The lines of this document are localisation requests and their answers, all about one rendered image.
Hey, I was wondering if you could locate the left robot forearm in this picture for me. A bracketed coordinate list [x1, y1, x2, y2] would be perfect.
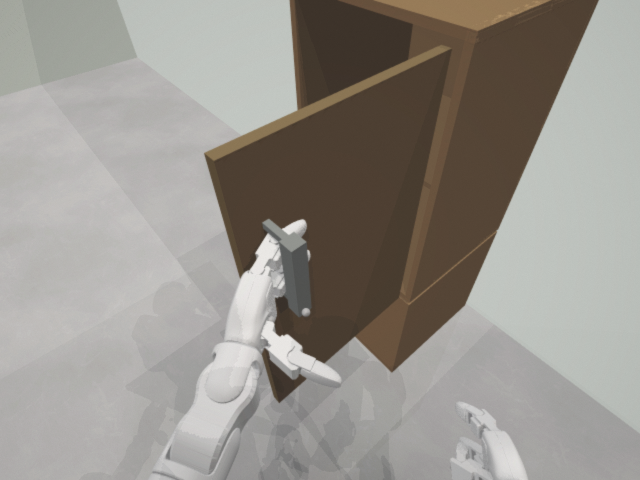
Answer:
[148, 341, 264, 480]

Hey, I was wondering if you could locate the left robot hand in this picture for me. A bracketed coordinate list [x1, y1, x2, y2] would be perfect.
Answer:
[224, 219, 342, 388]

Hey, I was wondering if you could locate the right robot hand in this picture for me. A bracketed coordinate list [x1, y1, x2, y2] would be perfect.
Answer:
[450, 401, 528, 480]

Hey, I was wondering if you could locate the cupboard door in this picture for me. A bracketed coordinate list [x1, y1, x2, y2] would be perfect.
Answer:
[204, 45, 452, 403]

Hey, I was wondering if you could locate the handle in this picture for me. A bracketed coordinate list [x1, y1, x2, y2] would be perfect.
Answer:
[262, 219, 312, 318]

